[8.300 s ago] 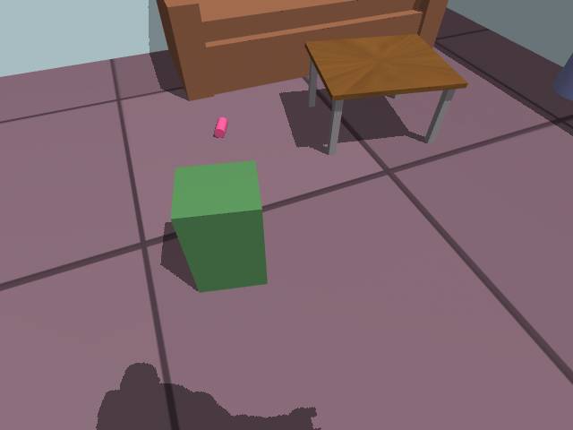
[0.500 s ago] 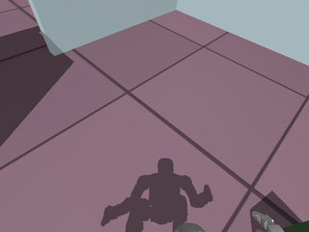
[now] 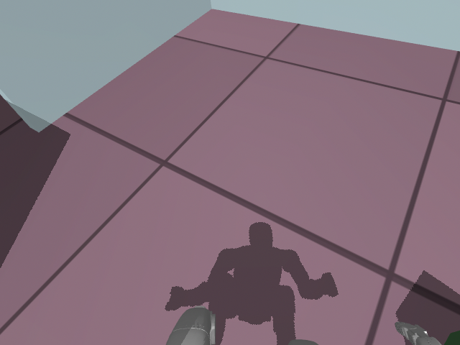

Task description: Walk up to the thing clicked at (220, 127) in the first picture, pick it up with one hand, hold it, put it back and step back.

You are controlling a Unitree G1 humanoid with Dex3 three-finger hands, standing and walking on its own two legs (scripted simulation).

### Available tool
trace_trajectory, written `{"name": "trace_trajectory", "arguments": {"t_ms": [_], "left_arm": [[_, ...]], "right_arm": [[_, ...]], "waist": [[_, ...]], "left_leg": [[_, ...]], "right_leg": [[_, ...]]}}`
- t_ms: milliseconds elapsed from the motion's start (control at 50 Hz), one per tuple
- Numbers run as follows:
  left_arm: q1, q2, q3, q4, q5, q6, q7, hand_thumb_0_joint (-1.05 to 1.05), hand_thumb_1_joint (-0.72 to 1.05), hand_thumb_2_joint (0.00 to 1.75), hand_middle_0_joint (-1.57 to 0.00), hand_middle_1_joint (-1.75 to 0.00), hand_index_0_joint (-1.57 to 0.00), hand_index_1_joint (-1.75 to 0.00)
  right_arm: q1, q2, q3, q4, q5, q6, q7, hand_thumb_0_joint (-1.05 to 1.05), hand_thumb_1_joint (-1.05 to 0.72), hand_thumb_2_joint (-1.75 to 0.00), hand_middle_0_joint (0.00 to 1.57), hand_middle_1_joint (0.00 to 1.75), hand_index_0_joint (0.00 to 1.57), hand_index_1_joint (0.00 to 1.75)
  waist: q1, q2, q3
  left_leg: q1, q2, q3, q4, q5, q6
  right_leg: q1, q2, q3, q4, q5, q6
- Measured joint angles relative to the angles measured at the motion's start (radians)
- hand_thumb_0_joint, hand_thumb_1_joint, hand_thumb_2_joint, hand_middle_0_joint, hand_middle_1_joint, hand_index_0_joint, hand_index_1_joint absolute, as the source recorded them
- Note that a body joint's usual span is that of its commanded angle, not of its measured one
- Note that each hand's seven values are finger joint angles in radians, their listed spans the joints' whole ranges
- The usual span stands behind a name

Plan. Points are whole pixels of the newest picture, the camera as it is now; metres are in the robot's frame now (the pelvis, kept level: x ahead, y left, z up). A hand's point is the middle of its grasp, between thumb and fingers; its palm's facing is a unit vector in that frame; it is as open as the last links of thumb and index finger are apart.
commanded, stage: walk up
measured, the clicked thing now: out of the picture +0.79 -1.38 -0.73
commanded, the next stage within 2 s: stand in 1.46 s
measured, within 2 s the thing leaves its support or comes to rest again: neither
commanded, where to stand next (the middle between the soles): +0.11 +0.07 m, yaw -12 degrees
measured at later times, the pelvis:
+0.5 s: pelvis +0.02 +0.08 -0.02, yaw -11 degrees
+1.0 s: pelvis +0.03 +0.07 +0.00, yaw -16 degrees
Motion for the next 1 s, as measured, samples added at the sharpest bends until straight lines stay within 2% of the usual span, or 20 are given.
{"name": "trace_trajectory", "arguments": {"t_ms": [80, 180, 200, 220, 260, 300, 360, 420, 500, 540, 560, 600, 640, 700, 720, 740, 780, 860, 940, 1000], "left_arm": [[0.004, 0.002, -0.01, -0.001, 0.015, 0.005, 0.012, 0.01, 0.89, 0.9, -0.21, -0.31, -0.21, -0.3], [-0.036, 0.029, -0.018, -0.03, 0.016, 0.028, 0.016, 0.01, 0.89, 0.9, -0.21, -0.31, -0.21, -0.3], [-0.053, 0.042, -0.016, -0.031, 0.014, 0.037, 0.019, 0.01, 0.89, 0.9, -0.21, -0.31, -0.21, -0.3], [-0.08, 0.053, -0.011, -0.028, 0.01, 0.048, 0.024, 0.01, 0.89, 0.9, -0.21, -0.31, -0.21, -0.3], [-0.123, 0.059, -0.005, -0.025, 0.002, 0.065, 0.038, 0.01, 0.9, 0.9, -0.21, -0.31, -0.21, -0.3], [-0.147, 0.062, -0.01, -0.013, 0.001, 0.072, 0.043, 0.01, 0.9, 0.9, -0.21, -0.3, -0.21, -0.3], [-0.168, 0.068, -0.006, 0.008, -0.002, 0.079, 0.029, 0.01, 0.9, 0.9, -0.21, -0.3, -0.21, -0.3], [-0.172, 0.056, -0.002, 0.025, 0.004, 0.086, 0.011, 0.01, 0.9, 0.9, -0.21, -0.3, -0.21, -0.3], [-0.148, 0.035, 0.002, 0.055, 0.021, 0.084, -0.005, 0.01, 0.9, 0.9, -0.21, -0.3, -0.21, -0.3], [-0.14, 0.017, 0.01, 0.077, 0.032, 0.077, -0.006, 0.01, 0.9, 0.9, -0.21, -0.3, -0.21, -0.3], [-0.138, 0.005, 0.013, 0.087, 0.039, 0.075, -0.005, 0.01, 0.9, 0.9, -0.21, -0.3, -0.21, -0.3], [-0.117, 0.0, 0.012, 0.09, 0.05, 0.073, -0.005, 0.01, 0.9, 0.9, -0.21, -0.3, -0.21, -0.3], [-0.103, 0.002, 0.01, 0.099, 0.046, 0.077, -0.007, 0.01, 0.9, 0.9, -0.21, -0.3, -0.21, -0.3], [-0.107, -0.006, 0.003, 0.118, 0.035, 0.076, -0.006, 0.01, 0.9, 0.9, -0.21, -0.3, -0.21, -0.3], [-0.118, -0.004, 0.001, 0.124, 0.03, 0.077, -0.008, 0.01, 0.9, 0.9, -0.21, -0.31, -0.21, -0.3], [-0.132, 0.0, 0.0, 0.128, 0.025, 0.079, -0.008, 0.01, 0.9, 0.9, -0.21, -0.31, -0.21, -0.3], [-0.154, -0.001, -0.002, 0.132, 0.015, 0.082, -0.008, 0.01, 0.9, 0.9, -0.21, -0.3, -0.21, -0.3], [-0.182, -0.004, -0.006, 0.147, 0.021, 0.07, -0.01, 0.01, 0.9, 0.9, -0.21, -0.3, -0.21, -0.3], [-0.193, -0.014, -0.014, 0.17, 0.021, 0.071, -0.022, 0.01, 0.9, 0.9, -0.21, -0.3, -0.21, -0.3], [-0.217, -0.03, -0.021, 0.194, 0.017, 0.08, -0.024, 0.01, 0.9, 0.9, -0.21, -0.3, -0.21, -0.3]], "right_arm": [[-0.014, -0.007, -0.014, 0.005, -0.002, 0.003, -0.01, 0.01, -0.91, -0.9, 0.2, 0.3, 0.2, 0.3], [-0.023, -0.004, -0.022, 0.032, 0.009, -0.01, -0.024, 0.0, -0.91, -0.9, 0.2, 0.3, 0.2, 0.3], [-0.025, 0.008, -0.024, 0.04, 0.007, -0.017, -0.028, 0.0, -0.91, -0.9, 0.2, 0.3, 0.2, 0.3], [-0.029, 0.024, -0.022, 0.046, 0.003, -0.024, -0.031, 0.0, -0.91, -0.9, 0.2, 0.3, 0.2, 0.3], [-0.035, 0.044, -0.005, 0.048, 0.004, -0.031, -0.029, 0.0, -0.91, -0.9, 0.2, 0.3, 0.2, 0.3], [-0.041, 0.062, 0.008, 0.05, 0.008, -0.027, -0.027, 0.0, -0.91, -0.9, 0.2, 0.3, 0.2, 0.3], [-0.041, 0.081, 0.023, 0.045, 0.005, -0.024, -0.029, 0.01, -0.91, -0.9, 0.2, 0.3, 0.2, 0.3], [-0.033, 0.067, 0.028, 0.045, -0.001, -0.028, -0.029, 0.0, -0.9, -0.9, 0.2, 0.3, 0.2, 0.3], [-0.024, 0.029, 0.017, 0.048, -0.007, -0.023, -0.03, 0.0, -0.9, -0.9, 0.21, 0.3, 0.21, 0.3], [-0.023, 0.006, 0.009, 0.059, -0.006, -0.016, -0.033, 0.0, -0.9, -0.9, 0.2, 0.3, 0.2, 0.3], [-0.018, -0.003, 0.005, 0.069, -0.003, -0.011, -0.038, 0.0, -0.9, -0.9, 0.2, 0.3, 0.2, 0.3], [-0.005, 0.004, 0.006, 0.1, 0.001, 0.0, -0.048, 0.01, -0.91, -0.9, 0.2, 0.3, 0.2, 0.3], [-0.004, 0.014, 0.011, 0.125, 0.006, -0.003, -0.048, 0.01, -0.91, -0.9, 0.2, 0.3, 0.2, 0.3], [-0.004, 0.015, 0.016, 0.146, 0.017, -0.03, -0.048, 0.01, -0.91, -0.9, 0.2, 0.3, 0.2, 0.3], [-0.006, 0.022, 0.017, 0.155, 0.017, -0.039, -0.051, 0.01, -0.91, -0.9, 0.2, 0.3, 0.2, 0.3], [-0.008, 0.032, 0.021, 0.164, 0.016, -0.046, -0.053, 0.01, -0.91, -0.9, 0.2, 0.3, 0.2, 0.3], [-0.003, 0.045, 0.033, 0.174, 0.013, -0.058, -0.051, 0.01, -0.91, -0.9, 0.2, 0.3, 0.2, 0.3], [-0.01, 0.061, 0.048, 0.206, 0.01, -0.046, -0.041, 0.01, -0.91, -0.9, 0.2, 0.3, 0.2, 0.3], [-0.022, 0.063, 0.052, 0.23, 0.01, -0.048, -0.038, 0.01, -0.91, -0.9, 0.2, 0.3, 0.2, 0.3], [-0.029, 0.053, 0.046, 0.246, 0.012, -0.06, -0.04, 0.01, -0.91, -0.9, 0.2, 0.3, 0.2, 0.3]], "waist": [[-0.002, -0.001, 0.005], [-0.001, -0.036, 0.008], [-0.008, -0.064, 0.011], [-0.009, -0.099, 0.024], [-0.006, -0.122, 0.044], [-0.017, -0.12, 0.051], [-0.035, -0.137, 0.04], [-0.045, -0.135, 0.024], [-0.046, -0.109, -0.001], [-0.047, -0.068, 0.0], [-0.051, -0.039, 0.004], [-0.036, -0.043, -0.021], [-0.016, -0.066, -0.034], [-0.025, -0.059, -0.037], [-0.027, -0.068, -0.031], [-0.025, -0.088, -0.024], [-0.023, -0.104, -0.03], [-0.027, -0.093, -0.052], [-0.034, -0.107, -0.079], [-0.042, -0.1, -0.081]], "left_leg": [[-0.021, 0.017, -0.012, -0.143, 0.054, -0.012], [0.084, -0.024, 0.006, -0.351, 0.109, 0.004], [0.103, -0.044, 0.014, -0.372, 0.058, -0.023], [0.104, -0.064, 0.031, -0.359, 0.043, -0.031], [0.098, -0.054, 0.048, -0.323, 0.031, -0.026], [0.101, -0.027, 0.048, -0.316, 0.03, -0.014], [0.105, -0.015, 0.065, -0.345, 0.047, -0.008], [0.1, -0.013, 0.087, -0.362, 0.057, 0.001], [0.088, 0.008, 0.125, -0.343, 0.044, 0.008], [0.08, 0.036, 0.119, -0.309, 0.028, 0.001], [0.08, 0.049, 0.098, -0.293, 0.015, 0.006], [0.077, 0.011, 0.069, -0.261, -0.09, 0.007], [0.096, -0.026, 0.06, -0.253, -0.14, 0.011], [0.158, -0.043, 0.045, -0.368, -0.029, 0.019], [0.172, -0.05, 0.049, -0.398, 0.032, 0.002], [0.187, -0.062, 0.062, -0.415, 0.046, -0.013], [0.196, -0.068, 0.075, -0.431, 0.045, -0.024], [0.202, -0.036, 0.064, -0.42, 0.028, -0.023], [0.225, -0.063, 0.052, -0.456, 0.03, -0.011], [0.247, -0.066, 0.056, -0.498, 0.057, -0.032]], "right_leg": [[0.001, 0.004, 0.037, 0.014, -0.023, 0.02], [-0.061, -0.012, 0.079, 0.152, -0.11, 0.058], [-0.081, -0.029, 0.09, 0.198, -0.137, 0.063], [-0.101, -0.044, 0.112, 0.247, -0.149, 0.047], [-0.148, -0.007, 0.138, 0.376, -0.234, 0.022], [-0.181, 0.025, 0.104, 0.485, -0.284, 0.013], [-0.201, 0.025, 0.071, 0.541, -0.263, 0.003], [-0.168, 0.011, 0.05, 0.459, -0.246, 0.007], [-0.08, 0.002, 0.01, 0.269, -0.273, 0.012], [-0.033, 0.025, -0.01, 0.169, -0.165, 0.005], [-0.018, 0.042, -0.024, 0.157, -0.149, 0.004], [-0.021, 0.038, -0.01, 0.162, -0.154, -0.003], [-0.025, 0.025, 0.026, 0.162, -0.153, -0.006], [-0.02, 0.023, 0.033, 0.144, -0.142, 0.007], [-0.021, 0.015, 0.038, 0.152, -0.145, 0.011], [-0.021, 0.002, 0.049, 0.161, -0.149, 0.014], [-0.023, -0.004, 0.061, 0.162, -0.147, 0.011], [0.004, 0.018, 0.04, 0.119, -0.121, 0.008], [0.015, 0.013, 0.057, 0.099, -0.122, 0.007], [0.031, 0.01, 0.064, 0.067, -0.108, 0.015]]}}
